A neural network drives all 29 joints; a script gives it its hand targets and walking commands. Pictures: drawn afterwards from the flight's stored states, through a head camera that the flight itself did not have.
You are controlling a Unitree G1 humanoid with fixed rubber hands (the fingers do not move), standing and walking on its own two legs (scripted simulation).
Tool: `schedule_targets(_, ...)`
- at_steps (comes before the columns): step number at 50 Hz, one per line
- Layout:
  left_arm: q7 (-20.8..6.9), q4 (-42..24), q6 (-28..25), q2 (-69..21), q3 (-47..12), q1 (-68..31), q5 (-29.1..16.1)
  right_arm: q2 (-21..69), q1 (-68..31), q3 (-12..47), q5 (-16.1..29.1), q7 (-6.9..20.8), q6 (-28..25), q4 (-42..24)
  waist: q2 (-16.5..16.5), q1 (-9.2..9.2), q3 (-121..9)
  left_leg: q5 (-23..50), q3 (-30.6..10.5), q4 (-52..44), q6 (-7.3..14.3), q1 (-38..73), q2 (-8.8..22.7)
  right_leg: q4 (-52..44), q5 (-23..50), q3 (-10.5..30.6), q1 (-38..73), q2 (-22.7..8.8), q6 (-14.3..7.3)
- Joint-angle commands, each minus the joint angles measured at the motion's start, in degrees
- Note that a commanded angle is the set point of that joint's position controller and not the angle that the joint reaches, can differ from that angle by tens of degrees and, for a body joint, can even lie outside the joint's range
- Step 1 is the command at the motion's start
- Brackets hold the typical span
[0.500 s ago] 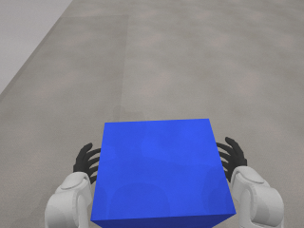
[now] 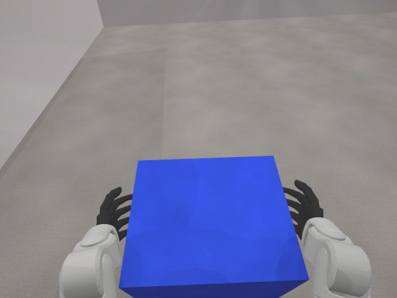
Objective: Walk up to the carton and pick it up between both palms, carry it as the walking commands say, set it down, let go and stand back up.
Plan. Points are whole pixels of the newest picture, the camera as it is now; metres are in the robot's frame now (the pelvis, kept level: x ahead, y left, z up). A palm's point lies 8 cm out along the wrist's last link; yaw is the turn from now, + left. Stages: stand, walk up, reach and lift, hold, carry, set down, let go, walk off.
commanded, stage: carry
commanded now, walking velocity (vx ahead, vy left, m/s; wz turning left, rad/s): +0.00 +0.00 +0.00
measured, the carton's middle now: (208, 233) +0.26 +0.01 +0.03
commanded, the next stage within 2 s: none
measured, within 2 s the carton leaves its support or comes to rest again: neither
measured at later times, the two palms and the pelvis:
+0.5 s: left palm (97, 264) +0.18 +0.19 +0.07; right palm (306, 248) +0.21 -0.16 +0.08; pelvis -0.04 +0.01 +0.00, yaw +2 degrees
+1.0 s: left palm out of the picture +0.13 +0.21 +0.05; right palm (296, 272) +0.17 -0.14 +0.06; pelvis -0.10 +0.01 -0.01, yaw +4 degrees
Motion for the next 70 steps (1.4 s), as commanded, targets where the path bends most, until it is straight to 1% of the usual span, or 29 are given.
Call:
schedule_targets(1,-13.11,2.07,2.14,-39.99,-43.66,-25.06,-21.78,37.74,-27.14,45.32,21.02,11.17,2.44,-0.32,-2.37,-2.55,-6.09,-23.76,-7.81,-11.62,-4.65,3.80,7.11,-4.84,-13.45,-1.36,3.73,-0.36,-3.41)
schedule_targets(14,-12.16,-1.33,0.61,-39.59,-43.38,-30.41,-21.94,38.31,-29.90,44.73,21.94,10.98,1.08,-0.71,-4.18,-2.94,-7.86,-20.97,-2.61,-6.18,-6.94,6.16,2.64,-8.51,-20.87,-1.34,-0.23,-1.13,-4.14)
schedule_targets(20,-11.79,2.62,-1.86,-37.24,-40.81,-29.43,-19.55,36.71,-29.92,41.27,19.24,10.78,-1.06,3.62,3.91,-1.85,-7.93,-28.54,-4.96,-17.25,-10.62,1.99,4.39,0.75,-16.35,-9.27,5.43,5.44,-3.48)
schedule_targets(25,-11.32,-0.05,-3.80,-38.14,-42.54,-30.39,-20.79,37.93,-28.57,42.37,19.54,10.74,-2.98,1.12,-4.11,-1.50,-8.90,-19.99,0.51,-8.37,-14.11,6.72,0.64,-8.84,-19.86,-4.21,4.38,1.66,-4.89)
schedule_targets(27,-11.24,0.33,-3.86,-39.06,-42.16,-30.55,-20.57,37.71,-26.82,41.76,19.69,10.80,-3.14,1.91,-11.39,-2.79,-11.55,-16.02,1.19,6.27,-10.59,15.50,0.18,-10.13,-22.06,1.67,-4.68,-3.60,-5.67)
schedule_targets(28,-11.25,-0.42,-3.69,-39.89,-42.63,-31.40,-21.04,37.80,-26.55,41.89,20.27,10.83,-3.12,1.44,-12.98,-3.89,-12.10,-16.92,-1.94,11.35,-6.52,20.18,2.49,-7.36,-22.68,3.52,-11.64,-5.65,-5.17)
schedule_targets(29,-11.29,4.77,-4.41,-38.77,-39.59,-30.47,-18.49,36.57,-25.63,38.34,17.77,10.90,-4.03,6.92,-8.52,-4.69,-11.40,-19.60,-6.65,8.61,-3.55,21.00,5.74,-1.46,-22.55,1.27,-15.93,-3.98,-3.69)
schedule_targets(30,-11.35,13.53,-6.19,-35.98,-34.44,-29.25,-14.11,33.77,-24.34,32.62,13.09,11.00,-5.99,16.26,3.23,-4.63,-8.42,-29.31,-13.67,-4.47,-2.82,12.87,9.57,8.30,-19.23,-3.62,-13.38,1.54,-2.80)
schedule_targets(31,-11.11,13.19,-7.86,-34.23,-34.66,-30.45,-13.70,33.17,-24.96,32.29,12.81,10.94,-7.49,17.65,11.91,-3.98,-5.85,-40.18,-21.54,-18.27,-4.76,3.30,14.12,17.46,-16.99,-5.01,-8.34,4.65,-1.65)
schedule_targets(32,-11.06,29.37,-12.12,-29.49,-25.40,-27.26,-4.79,29.33,-24.00,23.01,5.19,11.05,-11.60,33.80,14.79,-2.53,-4.80,-45.95,-22.58,-24.60,-6.66,-5.19,16.53,26.18,-13.93,-4.75,-2.16,5.93,-0.99)
schedule_targets(34,-10.31,8.05,-14.12,-34.79,-38.88,-33.79,-15.34,35.34,-33.45,37.20,15.85,10.78,-13.43,10.09,16.80,-0.11,-4.38,-41.90,-10.16,-28.91,-13.83,-10.11,10.39,27.04,-14.98,-8.77,5.70,8.07,-3.06)
schedule_targets(36,-10.37,10.96,-14.42,-35.69,-38.86,-37.51,-16.43,37.43,-36.87,38.31,15.40,11.21,-13.52,12.40,16.43,1.45,-5.48,-34.62,-0.71,-27.41,-21.43,-12.17,4.19,13.55,-23.27,-15.51,13.15,8.91,-4.80)
schedule_targets(37,-10.18,12.44,-14.99,-34.47,-37.20,-40.72,-15.79,37.18,-38.77,37.15,13.33,10.86,-14.09,14.77,12.07,2.99,-5.04,-31.86,5.12,-17.27,-24.96,-12.83,-1.47,-1.74,-23.18,-17.54,16.95,8.06,-7.50)
schedule_targets(38,-9.94,14.09,-15.23,-34.35,-35.68,-38.48,-15.07,35.96,-36.41,35.57,12.43,10.56,-14.21,15.98,-12.82,2.60,-9.22,-31.06,7.50,16.48,-19.34,-1.29,-7.17,-16.59,-23.37,-4.09,7.18,0.67,-10.52)
schedule_targets(39,-10.26,2.78,-13.00,-42.05,-42.54,-30.45,-21.15,38.69,-30.03,42.67,19.38,10.65,-12.44,2.91,-32.66,-1.29,-10.03,-27.65,3.69,39.71,-8.32,2.16,-2.33,-21.65,-28.81,22.60,-7.67,-18.93,-12.80)
schedule_targets(40,-10.52,-2.18,-11.36,-43.67,-44.23,-31.24,-23.13,40.24,-31.22,45.83,22.63,10.31,-11.50,-3.99,-25.10,-2.92,-4.48,-23.09,-2.01,45.90,-5.14,-1.83,2.17,-25.82,-30.73,25.22,-11.86,-23.78,-13.98)
schedule_targets(42,-11.22,-3.46,-8.12,-42.54,-45.29,-33.18,-24.07,40.49,-28.58,46.27,22.14,9.26,-9.37,-2.99,-17.19,-4.52,-5.06,-18.17,-2.85,52.24,-3.15,3.75,1.25,-22.38,-12.38,10.14,-15.99,-16.85,-9.60)
schedule_targets(43,-11.62,5.78,-8.60,-39.35,-38.85,-33.17,-18.75,38.03,-26.96,39.09,16.17,9.05,-10.04,7.44,-15.21,-4.42,-6.90,-17.82,-1.34,49.90,-1.94,6.87,-0.13,-19.47,-6.14,2.84,-15.08,-13.53,-7.13)
schedule_targets(47,-10.67,-6.65,-5.17,-37.85,-44.09,-32.18,-21.71,37.32,-34.36,45.83,23.60,8.81,-5.79,-5.81,-8.96,-2.96,-9.98,-13.96,-0.46,-1.05,-0.82,8.36,0.75,-3.23,17.63,4.10,6.75,-10.91,-7.80)
schedule_targets(48,-10.46,10.15,-6.37,-33.49,-34.07,-27.02,-13.35,32.83,-31.48,35.68,15.66,8.84,-7.12,10.38,-4.93,-3.10,-12.14,-9.67,-4.36,-9.51,-2.22,14.37,4.12,1.69,16.40,4.10,7.65,-9.82,-6.47)
schedule_targets(49,-10.30,19.12,-8.68,-31.97,-29.23,-22.03,-7.94,31.32,-26.41,29.86,10.15,9.18,-9.77,19.71,2.52,-2.82,-13.95,11.18,-10.81,-4.26,-2.24,21.84,9.43,4.67,7.19,4.44,1.60,-7.65,-4.67)
schedule_targets(50,-10.02,3.59,-8.89,-35.67,-38.92,-23.92,-14.80,35.43,-25.99,38.28,16.54,9.35,-10.04,5.04,10.65,-2.60,-13.70,31.44,-18.02,1.46,-0.11,27.69,15.31,7.17,-5.31,2.97,-8.00,-5.03,-2.71)
schedule_targets(51,-10.10,-6.74,-6.71,-39.98,-46.56,-28.13,-21.25,40.30,-25.91,44.81,21.92,9.48,-7.88,-5.24,10.33,-3.11,-12.42,40.40,-18.65,1.99,1.80,29.13,18.52,8.96,-11.88,2.11,-12.72,-3.20,-1.77)
schedule_targets(52,-10.58,-6.15,-5.64,-41.55,-46.54,-30.85,-22.60,42.20,-26.09,45.72,22.26,9.50,-6.68,-4.91,5.51,-3.04,-11.56,47.80,-15.04,3.50,2.91,28.11,17.93,9.68,-10.32,3.01,-11.21,-1.86,-2.45)
schedule_targets(54,-11.12,2.55,-6.07,-39.67,-40.96,-31.74,-19.30,39.81,-24.72,38.81,16.96,9.38,-6.86,6.64,2.60,-2.99,-12.15,42.50,-13.72,2.53,3.40,24.27,16.72,10.15,-4.95,1.13,-7.19,-0.52,-2.89)
schedule_targets(57,-11.52,-4.20,-5.71,-40.67,-44.47,-33.13,-22.54,40.38,-26.16,41.54,19.25,8.94,-6.51,-0.30,2.70,-2.38,-13.40,34.68,-10.03,3.69,2.02,20.94,13.43,0.69,4.49,1.15,0.73,-1.30,-3.93)
schedule_targets(60,-11.88,-1.51,-4.71,-40.29,-42.87,-32.11,-21.79,39.75,-25.26,41.01,18.19,8.66,-5.70,1.09,-0.90,-3.04,-16.25,20.37,-8.19,4.73,-0.86,15.32,9.49,1.07,21.76,5.07,10.19,-5.78,-6.54)
schedule_targets(64,-12.20,7.28,-5.98,-39.05,-37.84,-28.68,-17.10,38.17,-26.38,37.98,15.25,9.12,-6.81,6.12,-3.70,-2.68,-13.71,1.45,-7.29,1.95,-0.09,12.21,7.51,-2.40,15.74,5.57,8.68,-6.88,-7.06)
schedule_targets(70,-12.24,8.99,-10.26,-37.49,-35.63,-32.03,-15.61,38.15,-28.49,37.38,13.91,9.43,-9.78,10.12,-6.29,-2.55,-9.90,-6.06,-7.43,1.22,1.06,9.29,7.34,-4.71,10.22,5.87,6.17,-6.75,-6.44)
